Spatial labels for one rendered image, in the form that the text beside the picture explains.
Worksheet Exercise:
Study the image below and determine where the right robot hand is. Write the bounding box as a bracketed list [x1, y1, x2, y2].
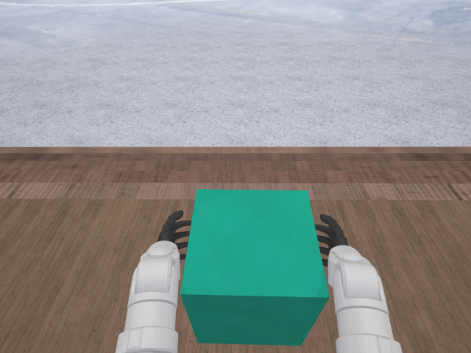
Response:
[314, 214, 348, 266]

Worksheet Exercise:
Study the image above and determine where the left robot hand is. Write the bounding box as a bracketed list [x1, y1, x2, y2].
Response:
[157, 210, 191, 260]

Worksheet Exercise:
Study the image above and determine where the carton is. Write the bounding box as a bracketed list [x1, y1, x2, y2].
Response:
[180, 189, 330, 346]

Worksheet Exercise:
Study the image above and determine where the left robot forearm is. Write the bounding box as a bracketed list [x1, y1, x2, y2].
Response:
[116, 240, 180, 353]

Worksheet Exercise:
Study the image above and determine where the right robot forearm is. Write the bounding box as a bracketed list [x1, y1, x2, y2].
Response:
[327, 245, 402, 353]

